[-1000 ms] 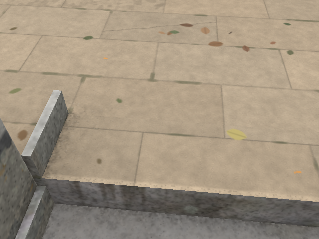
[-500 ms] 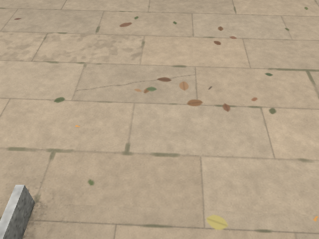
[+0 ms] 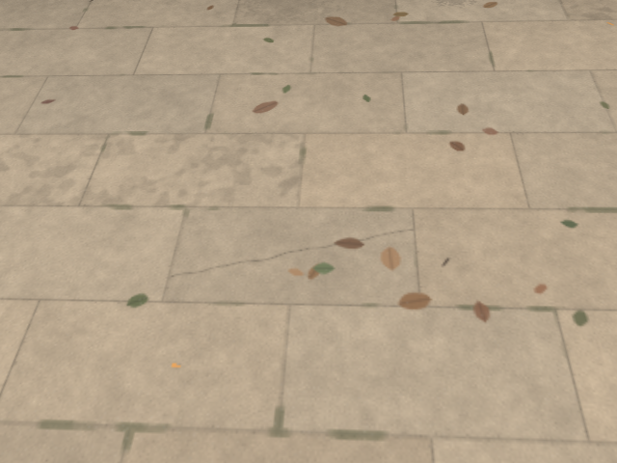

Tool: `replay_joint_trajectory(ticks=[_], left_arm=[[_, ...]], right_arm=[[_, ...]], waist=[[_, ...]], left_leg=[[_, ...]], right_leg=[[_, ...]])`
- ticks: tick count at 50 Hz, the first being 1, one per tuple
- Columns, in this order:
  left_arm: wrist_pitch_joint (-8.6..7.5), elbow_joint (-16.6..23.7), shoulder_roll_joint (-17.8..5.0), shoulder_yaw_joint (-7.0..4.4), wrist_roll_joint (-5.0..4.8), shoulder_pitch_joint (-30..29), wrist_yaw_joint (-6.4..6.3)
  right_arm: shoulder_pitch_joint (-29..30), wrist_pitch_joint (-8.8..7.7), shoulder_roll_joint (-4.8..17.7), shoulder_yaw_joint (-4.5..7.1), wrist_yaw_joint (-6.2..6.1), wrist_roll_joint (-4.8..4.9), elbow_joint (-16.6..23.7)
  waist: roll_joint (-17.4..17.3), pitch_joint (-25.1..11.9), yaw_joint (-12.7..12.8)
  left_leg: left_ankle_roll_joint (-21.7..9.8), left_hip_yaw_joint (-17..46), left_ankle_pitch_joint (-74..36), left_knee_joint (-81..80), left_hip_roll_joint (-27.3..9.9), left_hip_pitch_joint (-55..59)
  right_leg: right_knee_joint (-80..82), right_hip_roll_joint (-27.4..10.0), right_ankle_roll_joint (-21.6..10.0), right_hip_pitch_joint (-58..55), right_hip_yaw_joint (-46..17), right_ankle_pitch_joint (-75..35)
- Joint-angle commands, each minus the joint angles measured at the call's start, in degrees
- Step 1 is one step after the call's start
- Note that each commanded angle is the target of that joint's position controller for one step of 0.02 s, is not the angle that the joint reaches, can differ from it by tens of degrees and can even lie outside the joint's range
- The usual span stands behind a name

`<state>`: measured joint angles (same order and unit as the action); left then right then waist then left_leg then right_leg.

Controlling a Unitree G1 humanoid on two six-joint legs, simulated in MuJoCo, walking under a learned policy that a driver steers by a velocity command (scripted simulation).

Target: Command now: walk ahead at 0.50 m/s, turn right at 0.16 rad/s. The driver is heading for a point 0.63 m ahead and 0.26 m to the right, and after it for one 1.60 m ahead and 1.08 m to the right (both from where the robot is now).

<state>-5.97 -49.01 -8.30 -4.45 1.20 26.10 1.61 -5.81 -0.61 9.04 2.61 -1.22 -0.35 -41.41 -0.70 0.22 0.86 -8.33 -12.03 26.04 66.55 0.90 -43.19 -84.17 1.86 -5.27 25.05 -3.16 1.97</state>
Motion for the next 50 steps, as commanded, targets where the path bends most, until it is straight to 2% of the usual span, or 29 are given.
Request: replay_joint_trajectory(ticks=[1,2,3,4,6,7,9,13,15,18,21,22,23,24,25,26,27,28,30,32,35,37,40,43,45,47,48,49,50], left_arm=[[0.58,13.02,1.45,0.84,1.15,-8.15,-1.32],[2.2,12.2,3.26,1.75,0.62,-5.06,-1.76],[3.33,11.99,3.28,2.08,0.39,-2.87,-2.16],[4.26,11.18,2.16,1.84,0.22,-2.11,-2.33],[5.61,11.37,-2.71,0.91,0.37,-4.13,-1.87],[5.67,11.08,-4.91,-0.09,0.08,-6.38,-1.63],[5.85,12.08,-5.42,-0.05,-0.07,-11.25,0.07],[5.4,11.64,-4.26,0.32,-0.24,-20.71,2.5],[5.39,11.68,-3.45,0.66,0.19,-22.55,2.8],[5.71,12.88,-4.81,0.31,1.13,-24.69,2.36],[5.63,12.07,-6.67,-0.6,1.76,-19.04,1.23],[4.88,10.41,-8.62,-1.5,1.41,-13.13,0.81],[3.9,7.04,-10.68,-2.61,1.78,-3.62,0.28],[3.29,5.58,-14.98,-3.99,2.62,2.57,-0.62],[3.49,8.0,-21.11,-5.24,2.1,-3.3,-1.18],[3.94,10.44,-19.52,-4.96,1.44,-3.51,-1.5],[3.91,9.54,-16.7,-4.15,1.03,-5.84,-1.74],[3.66,8.49,-13.87,-3.21,0.52,-7.47,-1.68],[2.53,8.62,-11.57,-2.13,-0.44,-9.87,-1.94],[1.3,8.14,-12.42,-1.75,-0.83,-7.94,-1.67],[0.83,7.15,-14.57,-1.9,-0.9,-5.07,-1.4],[1.68,7.11,-14.29,-1.87,-0.62,-3.83,-1.25],[2.5,7.27,-14.9,-2.05,-0.99,-0.98,-1.44],[2.76,7.04,-15.37,-1.93,0.1,1.77,-1.75],[2.62,8.34,-16.78,-2.19,0.46,-0.1,-2.38],[2.65,9.36,-18.38,-2.47,0.37,-3.64,-2.24],[2.4,9.56,-18.03,-2.26,0.12,-4.68,-2.01],[1.85,10.4,-14.8,-1.32,-0.4,-5.02,-1.61],[1.61,12.01,-9.76,-0.15,-2.05,-0.51,-1.31]], right_arm=[[-3.86,-4.07,0.98,1.03,0.34,-1.78,-4.11],[-4.81,-4.87,-0.97,0.35,0.6,-2.66,-6.33],[-5.96,-5.57,-0.18,0.39,0.98,-2.6,-7.41],[-6.89,-6.44,0.25,0.47,1.39,-2.47,-8.18],[-4.0,-6.87,3.88,0.72,0.3,-0.56,-5.98],[-5.23,-7.38,5.35,0.68,-0.14,-0.27,-5.11],[-7.82,-8.36,8.7,1.19,-0.4,-0.14,-4.75],[-13.37,-7.89,9.72,1.42,-0.97,-0.01,-4.13],[-14.55,-7.31,10.17,1.66,-0.98,-0.42,-4.53],[-18.13,-6.92,11.43,2.06,-1.54,0.24,-5.5],[-16.85,-6.4,13.97,2.47,-1.36,0.84,-6.35],[-14.94,-5.38,15.25,2.65,-1.18,0.3,-5.93],[-13.03,-4.68,15.04,2.56,-1.12,0.45,-4.97],[-12.43,-4.63,11.72,1.65,-1.14,-0.39,-3.37],[-12.43,-5.72,6.9,0.9,-0.36,0.7,0.94],[-11.57,-6.68,9.71,1.27,0.41,-0.1,1.6],[-7.21,-7.78,9.48,1.11,0.89,0.26,2.6],[-7.83,-8.22,9.54,0.85,0.82,0.07,2.69],[-8.77,-6.25,9.65,0.74,0.94,-2.06,2.79],[-9.96,-4.13,9.67,0.5,1.1,-3.12,2.56],[-5.39,-2.62,8.23,-0.19,1.63,-2.27,3.96],[-1.05,-1.85,7.38,-0.62,2.0,-2.05,4.49],[4.14,-2.22,7.2,-1.12,2.55,-1.88,4.93],[10.12,-2.7,7.59,-1.31,2.15,-0.86,8.4],[9.3,-3.48,9.05,-0.88,1.86,-0.56,9.4],[1.77,-3.79,11.25,-0.03,1.38,-0.64,8.13],[-6.19,-4.34,12.73,0.76,0.77,-1.22,5.92],[-15.45,-5.09,15.69,1.78,-0.05,-2.5,4.79],[-20.69,-4.82,20.9,3.0,-0.81,-3.74,5.48]], waist=[[9.02,-1.72,1.8],[6.09,-1.17,4.01],[3.95,0.37,5.48],[1.8,1.73,6.2],[0.37,4.46,6.7],[0.18,3.63,4.65],[-2.74,2.22,2.3],[-2.91,1.35,-2.35],[-3.98,2.32,-3.75],[-3.75,3.28,-5.2],[-6.68,0.75,-1.28],[-7.26,-2.31,2.39],[-4.69,-6.85,7.21],[-0.26,-11.84,9.31],[17.8,-14.14,3.56],[3.76,-19.12,5.15],[-0.61,-13.02,4.73],[-3.48,-8.26,1.99],[-1.96,-5.06,-1.04],[-0.77,-4.8,-1.71],[1.2,-1.15,-1.0],[3.73,0.46,0.6],[5.88,0.47,3.49],[5.18,1.67,5.52],[4.9,1.26,3.87],[4.51,-0.41,-0.53],[1.89,-3.85,-4.25],[-3.18,-10.83,-8.3],[-12.97,-17.82,-7.59]], left_leg=[[-5.51,41.58,8.81,-40.37,-16.27,14.07],[-3.39,34.19,3.45,-40.2,-14.83,14.59],[-1.83,28.51,-1.71,-41.66,-13.84,14.96],[0.32,22.01,-5.52,-42.2,-11.93,15.88],[2.1,13.34,-8.92,-48.93,-10.56,11.14],[1.91,11.84,-15.76,-52.17,-11.68,15.66],[1.16,9.29,-23.7,-56.03,-12.95,23.8],[1.63,2.81,-23.76,-58.2,-12.0,36.55],[1.6,1.0,-29.39,-57.99,-13.55,43.01],[1.77,-1.0,-35.41,-54.8,-15.03,48.07],[2.18,-2.93,-69.1,-42.81,-16.89,51.69],[1.75,-3.4,-74.03,-35.1,-16.55,49.81],[2.19,-4.41,-68.99,-21.88,-14.76,42.91],[2.92,-3.82,-45.95,-4.99,-13.24,28.4],[7.07,-0.24,0.89,18.11,0.1,2.18],[6.04,13.65,-1.82,20.85,-1.15,0.63],[5.7,15.69,-8.78,17.75,-4.13,-0.66],[5.93,15.17,-11.72,11.91,-6.28,1.7],[7.42,15.18,-10.48,6.82,-7.76,5.75],[8.54,14.59,-9.9,4.5,-7.95,6.15],[10.54,13.18,-13.0,-4.58,-8.5,3.11],[10.86,12.34,-18.96,-11.49,-7.75,2.3],[10.49,11.56,-25.53,-21.85,-5.8,4.44],[10.16,11.6,-24.68,-27.84,-4.47,3.72],[9.66,12.95,-22.32,-31.75,-3.51,8.9],[8.16,12.3,-17.29,-34.91,-1.1,19.97],[7.06,12.24,-16.88,-37.04,-0.58,30.57],[4.35,20.43,-9.41,-38.41,-8.8,43.96],[0.71,41.66,0.13,-44.07,-23.48,57.55]], right_leg=[[-27.35,-0.14,-2.97,23.46,-5.67,2.7],[-26.27,0.56,-3.72,25.04,-7.74,4.32],[-24.6,0.15,-3.51,26.81,-8.24,6.19],[-20.07,-0.03,-3.56,27.46,-9.94,6.63],[1.77,-0.1,0.24,20.43,-8.73,0.96],[5.77,-0.07,1.22,19.88,-6.4,-1.82],[12.86,-1.7,2.06,21.83,-3.16,-2.33],[32.59,-3.97,1.86,19.72,3.72,-5.81],[39.94,-4.48,1.26,19.63,5.87,-3.96],[47.18,-2.39,-0.3,14.97,11.21,2.88],[50.12,2.6,-2.79,5.91,14.56,10.81],[51.69,4.33,-4.1,-1.99,14.18,12.88],[55.76,5.87,-5.69,-15.57,12.5,10.81],[54.5,-3.23,-7.66,-29.36,-0.59,16.73],[61.99,-17.62,-16.67,-42.02,-33.66,13.56],[67.16,-20.56,-17.99,-40.63,-39.79,8.72],[67.8,-19.13,-16.9,-34.44,-29.88,3.78],[68.74,-17.09,-14.58,-26.77,-23.92,-1.47],[70.42,-12.14,-12.15,-18.58,-16.62,-6.69],[71.48,-10.26,-12.37,-16.53,-14.06,-8.7],[73.35,-8.62,-11.5,-14.47,-12.33,-7.42],[72.49,-6.65,-9.36,-14.23,-11.23,-7.26],[70.8,-5.36,-7.46,-16.22,-11.26,-8.49],[67.01,-7.26,-7.82,-19.8,-14.59,-11.24],[65.19,-8.63,-6.91,-19.58,-17.12,-10.63],[60.33,-8.6,-5.01,-17.03,-18.24,-14.93],[51.93,-5.74,-3.43,-14.54,-16.36,-17.72],[37.29,-1.72,-2.0,-8.45,-11.91,-11.16],[18.84,5.64,0.46,5.63,-4.19,15.18]])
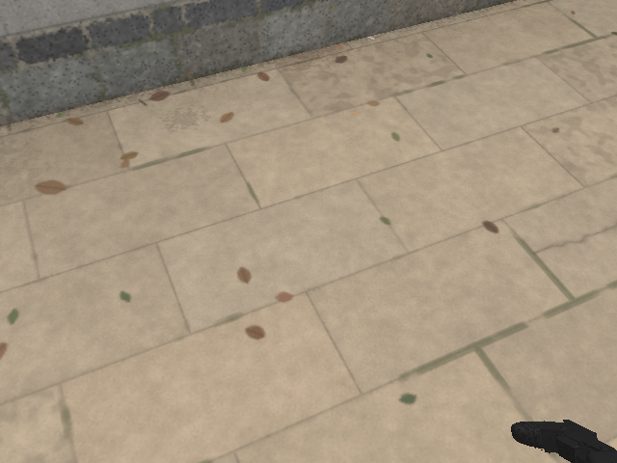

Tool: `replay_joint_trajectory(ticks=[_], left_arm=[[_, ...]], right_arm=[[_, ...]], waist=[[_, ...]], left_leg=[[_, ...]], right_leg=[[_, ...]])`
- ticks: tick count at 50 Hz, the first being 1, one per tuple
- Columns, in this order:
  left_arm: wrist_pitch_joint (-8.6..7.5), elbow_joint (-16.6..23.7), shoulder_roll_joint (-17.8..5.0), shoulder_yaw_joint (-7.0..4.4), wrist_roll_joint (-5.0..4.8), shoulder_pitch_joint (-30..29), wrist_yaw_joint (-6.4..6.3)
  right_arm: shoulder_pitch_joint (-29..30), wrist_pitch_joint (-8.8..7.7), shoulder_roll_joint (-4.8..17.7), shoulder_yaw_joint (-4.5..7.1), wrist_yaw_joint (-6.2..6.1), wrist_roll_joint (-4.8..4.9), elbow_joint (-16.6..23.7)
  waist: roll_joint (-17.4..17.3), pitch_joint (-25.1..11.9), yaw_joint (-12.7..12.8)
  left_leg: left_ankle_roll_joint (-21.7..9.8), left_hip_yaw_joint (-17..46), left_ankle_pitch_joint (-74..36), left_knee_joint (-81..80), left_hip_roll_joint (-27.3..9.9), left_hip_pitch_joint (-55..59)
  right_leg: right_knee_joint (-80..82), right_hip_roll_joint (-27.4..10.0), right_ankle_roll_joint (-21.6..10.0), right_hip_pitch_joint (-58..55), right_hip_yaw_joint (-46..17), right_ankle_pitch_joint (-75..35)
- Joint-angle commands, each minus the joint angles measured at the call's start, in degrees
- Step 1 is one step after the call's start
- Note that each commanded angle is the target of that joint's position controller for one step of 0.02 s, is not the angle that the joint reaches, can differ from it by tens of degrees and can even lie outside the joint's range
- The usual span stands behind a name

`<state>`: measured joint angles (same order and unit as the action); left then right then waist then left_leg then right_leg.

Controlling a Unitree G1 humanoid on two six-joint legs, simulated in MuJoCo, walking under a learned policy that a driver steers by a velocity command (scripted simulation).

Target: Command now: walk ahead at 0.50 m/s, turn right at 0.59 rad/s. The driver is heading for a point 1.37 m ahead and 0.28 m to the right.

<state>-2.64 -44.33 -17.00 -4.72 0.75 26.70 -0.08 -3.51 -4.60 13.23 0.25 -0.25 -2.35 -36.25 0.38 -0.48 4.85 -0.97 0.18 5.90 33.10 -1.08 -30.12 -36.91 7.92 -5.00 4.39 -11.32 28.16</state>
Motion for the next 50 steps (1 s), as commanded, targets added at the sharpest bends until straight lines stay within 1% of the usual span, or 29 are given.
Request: replay_joint_trajectory(ticks=[1,2,3,4,5,6,8,12,16,19,21,23,24,25,26,27,28,29,30,31,32,34,36,40,44,46,48,49,50], left_arm=[[-1.86,7.45,-4.21,-0.11,-0.6,2.08,0.68],[-1.03,6.03,-5.59,-0.49,0.52,-0.38,0.5],[-0.64,6.25,-4.97,-0.21,1.2,-4.47,1.05],[-0.11,6.38,-3.94,-0.09,1.42,-6.11,1.6],[0.62,6.69,-3.28,-0.02,2.18,-6.57,2.21],[1.38,6.21,-2.53,0.23,2.34,-6.04,2.65],[2.35,6.86,-2.12,0.43,2.22,-7.38,3.06],[2.79,8.4,-1.47,0.84,1.85,-13.71,3.54],[2.26,10.04,0.13,1.74,1.33,-21.48,4.51],[2.13,12.21,0.06,1.94,1.19,-27.25,5.16],[2.02,13.04,-0.05,1.9,1.5,-28.4,5.05],[1.84,12.75,-0.84,1.33,1.97,-25.73,4.45],[1.48,11.39,-1.66,0.73,2.17,-20.23,3.95],[0.94,8.09,-3.06,-0.27,2.61,-10.03,3.2],[0.9,6.81,-8.65,-2.09,3.08,-1.98,2.16],[1.31,8.1,-14.26,-3.45,0.44,-4.15,1.36],[1.79,8.43,-13.35,-3.37,0.17,-2.17,0.72],[1.71,6.66,-11.11,-2.79,0.08,-3.35,0.04],[1.43,6.03,-8.19,-1.88,-0.06,-5.56,-0.27],[1.02,6.07,-6.59,-1.22,-0.31,-8.02,-0.34],[0.63,6.68,-5.38,-0.69,-0.35,-10.4,-0.21],[-0.45,6.0,-4.53,-0.12,-0.34,-10.43,0.21],[-0.98,4.44,-5.38,-0.22,-0.27,-8.33,0.45],[-1.57,1.89,-5.27,0.03,-0.64,-4.08,0.82],[-1.94,-0.05,-6.29,0.0,-0.26,-0.09,0.47],[-1.95,-0.8,-6.81,0.0,0.03,0.6,0.08],[-1.93,-1.34,-7.56,-0.05,0.31,-0.34,-0.34],[-2.01,-1.49,-8.07,-0.09,0.38,-1.22,-0.49],[-1.99,-1.81,-8.61,-0.18,0.57,-1.91,-0.48]], right_arm=[[-19.8,0.09,17.17,5.86,-1.29,-0.94,0.62],[-15.38,0.63,11.25,4.7,-1.13,-0.57,1.72],[-13.2,0.63,7.31,3.65,-0.9,0.12,1.6],[-12.48,0.6,5.91,3.16,-0.82,0.15,1.07],[-13.36,0.29,5.69,3.09,-0.91,0.4,0.05],[-13.87,-0.14,5.89,3.21,-0.75,0.71,-0.73],[-14.85,-0.75,6.52,3.41,-0.33,1.29,-2.0],[-16.36,-1.71,7.5,3.89,0.29,0.99,-4.47],[-18.43,-1.27,8.42,4.26,0.32,0.98,-6.39],[-21.32,-0.61,9.51,4.59,-0.09,0.99,-8.22],[-22.96,0.18,10.44,4.8,-0.35,1.06,-9.45],[-23.58,0.96,12.34,5.11,-0.66,1.09,-10.39],[-23.47,1.39,13.25,5.19,-0.83,1.15,-10.65],[-22.72,1.74,13.16,4.97,-0.88,1.36,-10.25],[-23.32,1.62,9.99,4.04,-0.44,1.89,-7.37],[-20.26,1.06,6.98,3.65,0.56,1.27,-2.65],[-13.03,0.81,10.22,4.27,0.83,0.74,-0.83],[-11.03,0.25,8.33,3.59,0.99,1.57,-0.2],[-12.61,-0.11,7.64,3.2,0.82,1.56,-1.08],[-13.45,0.5,7.7,3.27,0.82,0.67,-1.32],[-15.8,1.56,7.74,3.24,0.88,-0.21,-2.41],[-17.28,3.18,7.18,3.15,1.34,-0.64,-3.55],[-14.09,3.48,6.08,2.83,1.67,-0.33,-2.98],[-5.15,3.16,5.27,2.41,2.04,0.08,-1.28],[2.28,2.64,5.51,2.35,2.38,0.68,0.79],[4.04,2.38,5.9,2.48,2.5,0.77,1.72],[1.92,2.06,6.48,2.82,2.41,0.73,1.42],[-1.54,1.89,7.09,3.22,2.09,0.71,0.35],[-7.77,1.63,7.94,3.8,1.47,0.65,-1.61]], waist=[[-21.37,-19.65,-8.03],[-11.92,-12.11,-7.03],[-5.65,-6.24,-7.03],[-4.65,-3.21,-6.11],[-6.32,-1.16,-5.55],[-6.41,-0.28,-4.96],[-6.46,-0.2,-4.23],[-5.46,1.46,-4.31],[-5.23,3.52,-6.27],[-5.72,5.97,-8.19],[-5.66,6.38,-8.6],[-6.57,3.65,-7.08],[-6.58,0.13,-4.39],[-3.99,-5.99,0.38],[4.23,-13.97,3.19],[15.47,-17.41,0.09],[6.21,-14.5,3.4],[3.82,-8.19,1.55],[0.97,-3.57,-1.78],[0.69,-1.68,-4.41],[1.12,-1.57,-6.33],[1.52,-1.74,-7.41],[1.51,0.13,-6.77],[2.56,2.79,-3.62],[2.2,3.94,-0.69],[2.49,4.98,-0.51],[3.0,5.24,-2.14],[3.31,3.95,-3.76],[2.79,0.79,-6.66]], left_leg=[[-10.76,47.39,23.61,-17.26,-25.08,44.14],[-10.3,40.06,28.27,-16.78,-23.25,37.59],[-9.27,30.54,24.86,-17.33,-20.18,29.99],[-7.65,22.86,18.89,-18.56,-17.51,24.89],[-7.18,17.5,12.61,-19.43,-15.85,21.63],[-6.91,13.22,7.11,-20.13,-14.69,19.58],[-7.3,8.59,-0.48,-21.18,-14.61,19.35],[-8.27,1.22,-2.65,-23.83,-15.0,20.55],[-6.44,-6.33,-5.13,-23.52,-13.62,22.34],[-5.63,-8.89,-7.05,-23.73,-14.68,25.23],[-5.15,-10.64,-13.59,-21.02,-15.46,29.45],[-4.48,-13.4,-33.86,-12.17,-15.63,32.69],[-4.23,-14.74,-41.93,-3.07,-15.36,32.6],[-2.99,-16.46,-39.6,10.49,-13.86,27.62],[-0.65,-16.56,-19.24,29.12,-11.72,11.14],[2.49,-10.47,24.83,47.23,0.29,-9.57],[2.04,-0.98,21.84,49.43,-0.96,-16.87],[1.47,0.18,17.0,46.94,-3.66,-17.57],[1.2,0.44,14.29,40.08,-5.8,-13.5],[1.54,0.99,14.57,36.35,-6.67,-9.52],[1.99,1.05,14.55,34.41,-6.89,-5.87],[2.6,-0.07,13.27,31.29,-6.3,-3.94],[3.02,-0.8,8.38,26.25,-6.34,-5.3],[2.68,-1.22,-2.94,13.93,-5.94,-7.52],[1.14,-1.78,-6.84,6.19,-4.24,-8.36],[-0.19,-1.78,-5.52,3.21,-3.3,-7.39],[-1.98,-2.3,-1.54,0.16,-1.6,-2.48],[-2.93,-3.14,1.18,-0.98,0.24,2.97],[-4.0,-4.47,3.1,-2.63,2.59,10.88]], right_leg=[[-36.47,-0.33,0.45,34.4,4.89,1.92],[-40.58,-4.49,0.55,36.65,4.84,-2.42],[-38.81,-6.46,0.93,35.72,5.91,-7.03],[-36.41,-8.09,1.35,34.16,6.58,-8.82],[-34.89,-9.26,1.85,33.2,6.95,-9.17],[-34.66,-9.54,2.19,32.05,7.46,-9.95],[-33.82,-9.59,2.57,32.85,7.31,-11.99],[-27.52,-10.74,3.2,37.3,7.27,-18.93],[-13.79,-11.57,2.62,35.24,10.66,-26.02],[-5.84,-11.32,0.84,32.8,15.14,-23.52],[-2.02,-10.14,-0.91,31.42,17.24,-18.9],[0.36,-6.06,-3.14,25.23,19.87,-12.47],[1.99,-3.19,-4.52,18.47,20.35,-10.79],[5.99,-1.08,-6.21,5.07,19.51,-13.04],[8.83,-13.08,-10.29,-12.95,1.69,-1.18],[17.97,-26.87,-17.06,-22.67,-30.39,-3.24],[20.5,-26.79,-16.9,-22.39,-29.47,-12.5],[19.35,-25.55,-15.92,-16.72,-20.15,-20.89],[19.76,-22.67,-13.24,-8.02,-14.04,-28.18],[20.67,-19.74,-11.76,-2.04,-10.16,-31.5],[21.66,-17.83,-11.24,1.88,-7.51,-32.99],[23.53,-16.15,-11.55,5.0,-4.61,-35.43],[25.92,-15.35,-11.24,6.46,-2.84,-34.45],[27.01,-14.32,-8.98,3.37,-0.62,-35.43],[25.56,-16.09,-7.9,-2.83,-0.94,-37.51],[24.78,-17.42,-7.31,-5.26,-1.62,-38.9],[22.66,-18.27,-6.07,-6.2,-1.22,-44.56],[19.31,-17.87,-5.12,-6.23,-0.37,-52.7],[11.82,-16.51,-4.17,-6.0,1.23,-60.93]])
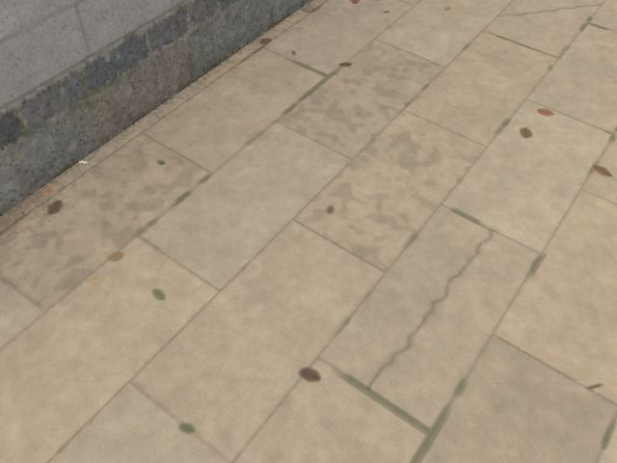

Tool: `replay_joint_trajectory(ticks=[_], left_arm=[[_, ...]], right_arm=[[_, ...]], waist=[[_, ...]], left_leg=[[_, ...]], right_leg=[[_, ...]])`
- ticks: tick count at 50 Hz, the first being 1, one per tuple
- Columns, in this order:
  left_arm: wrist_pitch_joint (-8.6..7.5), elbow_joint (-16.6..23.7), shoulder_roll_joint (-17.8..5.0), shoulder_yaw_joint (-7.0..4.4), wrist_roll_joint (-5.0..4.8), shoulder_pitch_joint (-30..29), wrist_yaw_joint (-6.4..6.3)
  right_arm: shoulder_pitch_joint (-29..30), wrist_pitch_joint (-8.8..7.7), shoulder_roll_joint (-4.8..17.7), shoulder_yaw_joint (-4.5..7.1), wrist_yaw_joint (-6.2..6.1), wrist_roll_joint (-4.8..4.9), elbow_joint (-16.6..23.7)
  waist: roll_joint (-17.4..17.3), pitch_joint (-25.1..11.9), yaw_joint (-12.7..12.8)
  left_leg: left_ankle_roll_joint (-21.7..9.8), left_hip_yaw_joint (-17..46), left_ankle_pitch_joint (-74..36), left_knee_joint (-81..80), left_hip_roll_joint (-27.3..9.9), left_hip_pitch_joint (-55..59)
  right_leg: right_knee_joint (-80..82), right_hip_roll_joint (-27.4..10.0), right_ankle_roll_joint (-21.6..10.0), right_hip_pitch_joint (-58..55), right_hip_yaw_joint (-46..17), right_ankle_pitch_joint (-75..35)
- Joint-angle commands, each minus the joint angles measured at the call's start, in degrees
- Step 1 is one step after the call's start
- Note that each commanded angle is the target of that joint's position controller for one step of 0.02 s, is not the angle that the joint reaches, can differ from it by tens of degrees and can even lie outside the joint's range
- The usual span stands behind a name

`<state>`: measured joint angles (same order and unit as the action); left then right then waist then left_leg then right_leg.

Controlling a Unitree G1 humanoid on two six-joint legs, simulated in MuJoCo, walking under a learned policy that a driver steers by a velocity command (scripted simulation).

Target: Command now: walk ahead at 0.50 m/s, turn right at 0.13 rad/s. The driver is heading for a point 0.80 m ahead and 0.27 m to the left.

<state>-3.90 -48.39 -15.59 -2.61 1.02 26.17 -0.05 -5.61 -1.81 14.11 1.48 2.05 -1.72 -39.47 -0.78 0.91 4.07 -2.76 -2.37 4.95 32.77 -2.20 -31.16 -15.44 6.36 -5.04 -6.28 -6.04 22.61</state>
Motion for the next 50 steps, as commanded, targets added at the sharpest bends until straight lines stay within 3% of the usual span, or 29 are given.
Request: replay_joint_trajectory(ticks=[1,2,3,4,5,6,8,11,15,18,21,24,25,26,27,28,29,30,31,33,37,43,48,50], left_arm=[[-0.79,2.06,-9.29,-1.99,0.49,-1.62,-0.41],[-1.05,3.82,-5.45,-0.85,-0.43,0.32,-0.19],[-1.05,3.85,-2.78,-0.58,-1.54,6.42,0.0],[-0.79,3.45,-6.45,-1.17,0.47,1.91,-0.27],[-0.77,4.07,-6.39,-1.18,0.34,-2.34,0.16],[-0.73,4.53,-5.42,-0.75,0.43,-5.09,0.51],[0.52,4.13,-4.25,-0.38,1.3,-4.49,1.17],[1.51,4.03,-2.97,0.05,1.46,-5.55,1.78],[1.52,7.25,-1.9,0.91,1.43,-16.35,2.01],[1.13,8.69,-0.71,1.7,0.9,-22.37,2.27],[0.76,9.7,-1.47,1.66,0.57,-26.13,1.96],[-0.02,9.7,-3.24,1.03,0.48,-24.45,1.36],[-0.47,8.51,-4.07,0.58,0.62,-20.25,0.99],[-1.28,6.04,-5.81,-0.25,1.24,-12.57,0.34],[-1.97,4.89,-10.17,-1.45,2.64,-2.75,-0.59],[-1.27,5.25,-15.72,-2.91,3.17,-1.03,-0.95],[-0.43,5.88,-11.32,-2.22,1.75,-4.05,-0.9],[-0.38,6.29,-6.76,-1.04,1.27,-8.13,-0.82],[-0.66,6.05,-4.52,-0.54,1.06,-10.51,-0.62],[-1.29,5.0,-2.76,-0.11,0.53,-11.12,-0.82],[-2.81,3.15,-3.6,-0.7,-0.18,-9.06,-0.7],[-2.59,0.86,-4.38,-1.19,0.22,-7.04,-0.34],[-1.62,-1.5,-6.64,-1.98,0.32,-2.57,-0.94],[-0.84,-2.07,-8.02,-2.27,0.41,-2.33,-1.2]], right_arm=[[-15.04,-1.75,8.66,3.3,-1.61,-0.4,-1.16],[-23.57,-2.29,13.65,4.4,-2.49,-1.71,-1.85],[-24.54,-2.03,17.92,5.49,-2.05,-1.61,-2.57],[-19.76,-1.5,13.0,4.43,-1.57,0.39,-2.36],[-14.74,-1.49,9.45,3.61,-1.46,0.77,-1.81],[-12.36,-1.7,7.22,2.98,-1.28,0.48,-1.91],[-11.83,-2.29,5.46,2.22,-1.38,0.81,-3.34],[-14.78,-3.48,6.36,2.37,-1.12,1.29,-5.68],[-18.09,-3.4,6.1,2.23,-1.01,1.73,-8.16],[-20.13,-3.25,7.17,2.57,-1.12,1.78,-9.31],[-22.09,-2.91,8.09,2.81,-1.4,1.48,-10.16],[-20.63,-2.52,9.4,3.27,-1.82,0.91,-9.96],[-19.54,-2.44,9.93,3.46,-1.91,0.88,-9.76],[-19.28,-2.46,9.14,3.28,-1.82,1.04,-9.74],[-18.43,-2.69,6.63,2.63,-1.63,1.48,-7.72],[-24.48,-2.51,0.57,1.46,-1.77,3.33,-5.55],[-22.8,-1.6,6.6,2.75,-2.23,1.63,-6.97],[-19.09,-1.28,7.13,3.2,-1.85,1.26,-6.77],[-16.92,-1.16,5.75,2.97,-1.33,1.3,-6.44],[-16.78,0.18,4.78,3.08,-0.43,0.09,-6.67],[-12.33,1.84,3.39,2.93,0.69,-0.28,-4.94],[-1.53,1.87,2.65,2.06,1.98,-0.04,-1.44],[5.97,1.6,3.11,1.65,2.52,-0.55,2.05],[4.77,1.65,3.73,2.01,2.14,-0.79,2.14]], waist=[[2.02,-5.93,-10.04],[-4.77,-14.15,-12.29],[-17.83,-18.64,-9.02],[-8.42,-12.57,-7.82],[-3.31,-5.39,-6.35],[-0.74,-2.82,-5.66],[-3.29,-1.08,-3.37],[-3.49,-0.52,-2.73],[-3.0,2.83,-4.47],[-3.17,3.05,-6.03],[-3.27,2.67,-7.13],[-3.8,1.94,-5.42],[-3.56,0.4,-3.33],[-0.76,-3.72,-0.13],[5.21,-11.81,3.67],[17.92,-18.61,0.99],[10.9,-15.27,0.54],[5.77,-7.71,-0.81],[4.76,-3.89,-1.84],[7.53,-1.18,-3.96],[5.71,0.07,-4.98],[5.06,3.16,-3.58],[4.82,5.06,-1.48],[5.67,3.54,-2.44]], left_leg=[[-3.89,-0.72,3.52,-3.86,2.78,24.24],[-7.6,15.86,11.58,-5.45,-10.87,39.52],[-14.43,43.32,10.96,-13.97,-22.87,47.38],[-13.35,43.73,15.73,-16.31,-20.07,41.93],[-12.23,33.5,14.85,-16.77,-18.4,34.04],[-10.62,26.92,9.95,-18.21,-15.5,29.05],[-8.72,18.51,0.8,-20.45,-11.45,23.43],[-9.66,13.51,-6.99,-22.83,-10.2,22.55],[-9.53,9.24,-8.87,-25.59,-7.5,23.17],[-8.71,7.92,-11.81,-24.23,-6.19,22.92],[-8.34,9.81,-14.33,-21.27,-7.43,25.15],[-7.34,13.03,-16.73,-16.53,-9.02,27.25],[-6.63,13.1,-19.79,-12.13,-8.4,26.82],[-5.46,10.89,-20.76,-2.28,-5.31,24.35],[-4.16,7.81,-9.19,13.58,-1.54,16.36],[-2.11,1.63,23.79,31.39,7.17,-2.03],[-2.98,5.28,25.09,37.44,4.33,-7.02],[-3.19,6.42,19.66,37.53,1.62,-7.71],[-2.69,6.13,15.77,35.51,-0.23,-6.38],[-1.31,5.58,13.32,32.91,-2.0,-3.25],[0.39,4.79,7.82,31.51,-2.91,-6.16],[1.04,1.8,-4.21,16.09,-3.07,-7.3],[-2.47,-3.44,0.11,5.94,-1.58,-4.42],[-4.62,-5.85,5.92,4.01,1.52,-0.27]], right_leg=[[-21.83,-12.09,-3.01,8.79,-1.38,-53.85],[-40.6,-7.69,-1.47,21.15,1.41,-36.29],[-57.11,2.92,0.4,36.44,3.17,6.44],[-61.02,-0.82,-0.64,41.22,-1.93,4.45],[-59.45,-3.74,-0.63,41.84,-1.06,-0.75],[-56.14,-5.91,-0.62,40.62,-0.01,-3.77],[-51.81,-8.3,0.5,37.13,1.73,-5.25],[-48.41,-9.36,1.94,38.41,3.86,-7.37],[-36.13,-11.71,4.15,43.47,6.5,-16.06],[-25.29,-10.2,5.25,39.72,7.85,-21.36],[-20.21,-8.8,5.28,36.78,8.01,-22.1],[-16.35,-7.64,3.91,31.62,6.95,-16.34],[-13.91,-6.42,3.19,25.93,7.3,-14.13],[-10.79,-6.64,1.72,15.44,6.53,-14.19],[-8.99,-17.99,-1.32,2.06,-4.96,-6.09],[-3.27,-33.01,-7.29,-11.21,-28.79,0.26],[-0.05,-31.99,-7.84,-6.12,-33.29,5.2],[0.51,-29.08,-6.38,0.64,-23.86,4.11],[2.24,-26.3,-5.19,6.13,-16.2,-2.94],[4.41,-22.47,-2.89,11.97,-6.3,-11.73],[7.31,-22.13,-3.83,12.75,2.08,-20.44],[7.91,-20.0,-3.27,11.63,12.91,-24.29],[4.87,-22.5,-1.93,4.88,17.33,-32.01],[-1.69,-22.66,-1.12,1.76,19.56,-47.8]])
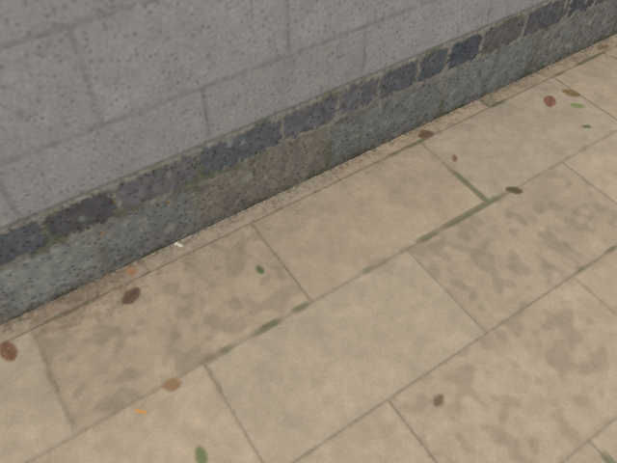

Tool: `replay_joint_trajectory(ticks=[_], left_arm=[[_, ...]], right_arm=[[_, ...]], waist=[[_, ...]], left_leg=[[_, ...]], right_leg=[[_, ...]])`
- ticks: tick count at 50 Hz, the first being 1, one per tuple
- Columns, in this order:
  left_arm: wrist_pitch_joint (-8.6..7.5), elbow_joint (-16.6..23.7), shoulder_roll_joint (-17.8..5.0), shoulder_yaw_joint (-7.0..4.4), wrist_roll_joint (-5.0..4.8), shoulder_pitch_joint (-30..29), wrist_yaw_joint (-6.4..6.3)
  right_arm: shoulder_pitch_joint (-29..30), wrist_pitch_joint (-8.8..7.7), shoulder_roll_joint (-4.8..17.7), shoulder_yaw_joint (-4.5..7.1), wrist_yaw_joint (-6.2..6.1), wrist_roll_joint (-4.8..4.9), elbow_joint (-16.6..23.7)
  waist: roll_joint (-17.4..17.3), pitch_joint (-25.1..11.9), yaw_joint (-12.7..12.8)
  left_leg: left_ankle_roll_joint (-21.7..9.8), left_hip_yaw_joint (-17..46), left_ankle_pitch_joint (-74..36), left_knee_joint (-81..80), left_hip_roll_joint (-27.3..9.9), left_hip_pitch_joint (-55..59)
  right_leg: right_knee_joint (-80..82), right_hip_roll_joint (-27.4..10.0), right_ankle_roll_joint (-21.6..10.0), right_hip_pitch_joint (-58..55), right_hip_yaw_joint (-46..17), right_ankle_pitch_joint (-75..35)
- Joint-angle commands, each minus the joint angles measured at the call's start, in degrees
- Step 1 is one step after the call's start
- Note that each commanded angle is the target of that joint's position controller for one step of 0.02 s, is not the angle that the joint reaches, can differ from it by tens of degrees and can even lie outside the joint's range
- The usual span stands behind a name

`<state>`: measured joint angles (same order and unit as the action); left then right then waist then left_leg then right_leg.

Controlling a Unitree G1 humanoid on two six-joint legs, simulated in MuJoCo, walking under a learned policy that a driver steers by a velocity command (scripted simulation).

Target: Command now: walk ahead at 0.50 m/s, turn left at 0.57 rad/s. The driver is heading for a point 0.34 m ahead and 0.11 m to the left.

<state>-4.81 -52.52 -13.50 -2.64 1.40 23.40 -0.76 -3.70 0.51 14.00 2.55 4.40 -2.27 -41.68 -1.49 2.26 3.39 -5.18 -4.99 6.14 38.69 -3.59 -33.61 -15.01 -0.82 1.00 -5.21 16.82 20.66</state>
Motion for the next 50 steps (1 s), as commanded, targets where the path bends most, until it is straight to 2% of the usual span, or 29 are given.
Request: replay_joint_trajectory(ticks=[1,2,3,4,5,6,7,8,9,11,14,15,19,24,26,28,29,30,31,32,33,34,37,41,44,45,47,48,50], left_arm=[[0.57,1.85,-11.2,-2.5,0.06,0.4,-0.61],[1.21,1.86,-12.01,-2.68,0.02,0.15,-0.63],[1.6,2.49,-11.78,-2.52,0.02,-0.43,-0.54],[1.37,5.83,-7.05,-1.28,-0.82,0.74,-0.02],[0.66,9.4,-6.48,-1.41,-0.25,-2.28,0.75],[0.32,10.91,-8.7,-1.73,0.06,-9.13,0.98],[-0.35,10.93,-7.17,-1.07,-0.66,-9.49,1.09],[-0.54,9.9,-6.69,-0.96,-0.49,-8.04,0.94],[0.21,9.65,-6.74,-1.01,0.58,-7.08,0.89],[2.23,8.72,-6.38,-0.98,1.45,-4.63,1.16],[3.42,8.81,-4.93,-0.7,0.86,-5.76,1.16],[3.53,9.53,-4.57,-0.55,1.22,-7.38,1.13],[3.54,11.07,-4.36,-0.08,0.45,-13.44,1.26],[2.62,11.48,-4.44,0.63,0.37,-17.7,0.74],[2.11,10.06,-5.63,0.33,0.48,-14.49,0.27],[0.78,7.44,-6.78,-0.11,0.73,-6.58,-0.56],[-0.2,6.34,-9.94,-0.65,1.22,-2.53,-0.88],[-0.05,6.87,-13.31,-1.27,0.95,-1.01,-0.73],[0.78,6.35,-9.55,-0.41,-0.98,-1.01,-0.2],[1.09,6.99,-7.71,0.09,-1.61,-4.71,0.18],[1.54,7.63,-6.11,0.57,-1.3,-8.7,0.15],[1.93,7.77,-4.93,1.17,-0.83,-11.18,-0.18],[2.3,6.37,-5.14,1.62,-0.3,-13.8,-0.01],[2.78,3.76,-7.59,1.02,-0.32,-11.72,0.14],[3.81,3.05,-8.12,0.74,-0.78,-13.6,0.25],[3.97,2.68,-7.53,0.89,-0.92,-13.47,0.3],[4.03,1.94,-6.23,1.09,-1.15,-12.49,0.63],[4.32,1.46,-4.87,1.26,-1.45,-12.45,0.83],[4.38,-0.42,-4.02,1.54,-0.66,-11.02,0.77]], right_arm=[[-0.06,-0.74,4.46,1.34,-0.57,-0.34,3.72],[-6.24,-1.16,5.45,2.03,-1.05,-0.38,2.05],[-16.37,-1.73,7.46,3.22,-1.89,-0.82,-1.31],[-22.0,-1.77,14.51,5.3,-2.9,-1.2,-2.07],[-19.55,-1.38,18.47,6.05,-3.18,0.92,-0.48],[-19.49,-0.9,17.21,5.83,-3.53,1.51,-0.99],[-17.17,-1.02,14.31,5.06,-4.05,1.68,-1.71],[-14.69,-1.34,11.39,4.24,-4.26,1.73,-1.7],[-12.41,-1.72,9.61,3.62,-4.36,2.11,-1.52],[-11.15,-2.85,8.05,2.9,-4.09,2.23,-0.91],[-13.92,-3.88,9.24,2.96,-3.83,2.06,-2.23],[-15.54,-3.81,9.61,2.98,-4.21,2.29,-3.26],[-18.01,-3.2,8.49,2.26,-4.92,2.31,-4.67],[-18.75,-3.17,8.0,1.6,-5.89,1.5,-6.8],[-17.41,-3.13,8.16,1.44,-6.23,1.42,-7.34],[-15.54,-3.66,8.94,1.56,-6.5,2.34,-8.23],[-15.66,-4.13,7.93,1.17,-6.11,2.33,-6.88],[-24.2,-3.85,3.93,0.52,-6.08,3.78,-7.6],[-24.88,-2.55,6.22,1.06,-6.26,2.77,-9.67],[-22.14,-1.5,7.19,1.34,-6.17,1.31,-10.48],[-18.93,-0.98,6.84,1.26,-5.87,0.67,-10.34],[-16.58,-0.36,6.23,1.12,-5.54,0.81,-10.12],[-16.78,1.45,4.51,0.58,-5.26,0.95,-11.9],[-13.56,2.14,4.22,0.22,-5.91,1.36,-13.55],[-13.84,1.59,3.78,-0.02,-5.91,1.36,-15.43],[-13.7,1.24,3.74,-0.13,-6.01,1.17,-15.91],[-12.6,0.11,5.37,-0.33,-6.33,0.63,-15.82],[-10.46,-0.34,4.89,-0.7,-6.34,1.61,-16.21],[-8.62,-1.85,3.81,-1.33,-6.27,2.11,-16.82]], waist=[[7.09,0.02,-3.21],[6.66,-3.67,-5.95],[3.6,-9.46,-10.43],[-6.47,-16.25,-11.36],[-11.72,-19.56,-8.97],[-3.36,-13.95,-10.62],[-1.23,-7.34,-8.34],[1.35,-3.83,-5.44],[1.14,-2.55,-3.21],[0.52,-3.53,-1.36],[0.57,-3.08,-1.14],[-0.1,-2.73,-1.74],[-2.29,-2.81,-4.34],[-2.97,-2.39,-6.33],[-3.45,-2.28,-4.84],[-1.34,-3.82,-0.33],[3.29,-8.45,0.57],[13.59,-16.0,-2.48],[11.97,-18.9,-2.02],[6.5,-12.53,-3.22],[4.38,-8.17,-3.8],[4.52,-4.91,-4.57],[8.44,-4.05,-6.14],[9.26,-4.42,-4.19],[8.68,-2.85,-5.12],[7.62,-2.03,-5.15],[3.82,-0.34,-4.04],[-0.97,1.99,-2.44],[-2.96,0.15,-0.85]], left_leg=[[-3.5,-4.24,8.19,-2.44,5.2,6.21],[-5.02,-4.48,9.85,-4.34,7.83,13.15],[-6.97,-2.28,8.22,-8.41,8.77,26.81],[-12.39,19.85,19.12,-11.36,-6.02,44.67],[-18.18,49.01,13.94,-21.7,-16.59,50.82],[-16.89,42.57,8.23,-23.06,-15.12,48.54],[-15.41,34.28,1.6,-22.6,-13.86,40.97],[-12.6,28.52,-4.7,-23.01,-10.43,33.88],[-11.1,24.6,-8.82,-23.62,-7.48,28.88],[-10.92,20.66,-19.12,-24.2,-5.51,25.17],[-9.69,15.02,-37.36,-23.09,-3.92,23.9],[-8.93,15.04,-38.69,-23.16,-3.91,24.86],[-5.75,13.21,-40.94,-21.98,-2.93,29.6],[-4.12,13.44,-42.73,-18.62,-4.06,33.86],[-3.27,14.8,-44.54,-14.95,-4.68,33.88],[-1.55,14.24,-41.94,-5.36,-2.59,33.22],[0.22,13.09,-27.58,3.11,0.55,27.26],[1.93,9.68,9.13,18.36,8.3,18.68],[2.24,10.08,30.19,23.6,11.63,16.3],[2.45,11.77,29.19,26.31,9.3,14.92],[2.79,11.48,26.58,25.35,7.92,14.14],[3.32,11.32,23.93,21.63,6.37,15.24],[5.51,7.8,19.17,11.21,5.67,21.29],[5.75,6.23,17.45,-0.61,4.86,22.41],[4.71,4.73,10.5,-9.76,4.94,26.71],[4.12,5.56,9.15,-13.14,4.5,28.38],[2.69,13.43,11.33,-19.84,-0.94,26.89],[2.16,15.25,16.98,-22.02,-1.76,18.29],[3.11,15.71,16.91,-25.71,-2.68,12.7]], right_leg=[[-8.28,-15.5,-6.85,-0.23,-2.39,-54.92],[-18.18,-15.11,-6.58,0.49,-1.61,-58.71],[-32.59,-13.69,-4.92,7.12,-0.54,-51.54],[-52.55,-9.32,-1.97,27.15,-0.24,-25.39],[-66.32,1.72,0.52,43.4,-10.43,10.86],[-67.29,-1.39,-0.12,49.46,-17.82,6.21],[-63.55,-3.91,-0.68,49.14,-17.79,0.64],[-57.47,-5.84,-0.99,45.31,-17.99,-1.83],[-54.19,-6.59,-0.59,41.6,-18.36,-2.18],[-51.65,-6.3,0.46,37.24,-17.74,-2.57],[-46.03,-5.03,1.41,37.05,-16.08,-6.48],[-43.5,-4.96,1.75,38.52,-16.08,-8.38],[-33.1,-3.74,1.1,39.84,-15.67,-16.02],[-22.37,-0.46,-1.49,34.93,-14.97,-18.13],[-18.5,1.05,-3.16,29.59,-15.26,-15.24],[-8.05,1.14,-5.32,19.28,-16.08,-22.72],[-10.1,-6.61,-6.9,8.21,-22.81,-46.21],[-13.45,-21.38,-17.11,-2.9,-37.42,-74.09],[-9.63,-24.08,-21.88,-0.41,-43.65,-72.77],[-6.96,-21.5,-21.02,6.2,-39.65,-58.7],[-4.17,-18.45,-18.59,11.2,-36.32,-45.88],[-1.12,-15.83,-16.07,16.1,-32.49,-38.37],[2.07,-10.25,-11.76,21.51,-26.14,-25.75],[3.44,-10.23,-11.48,20.42,-28.03,-7.16],[4.27,-9.55,-9.56,24.53,-29.27,6.42],[4.39,-9.07,-7.99,26.39,-29.39,9.31],[2.63,-6.5,-4.22,27.21,-27.88,7.9],[0.64,-3.16,-3.3,22.4,-23.85,1.44],[-3.41,-2.93,-3.32,11.54,-22.37,-9.17]])
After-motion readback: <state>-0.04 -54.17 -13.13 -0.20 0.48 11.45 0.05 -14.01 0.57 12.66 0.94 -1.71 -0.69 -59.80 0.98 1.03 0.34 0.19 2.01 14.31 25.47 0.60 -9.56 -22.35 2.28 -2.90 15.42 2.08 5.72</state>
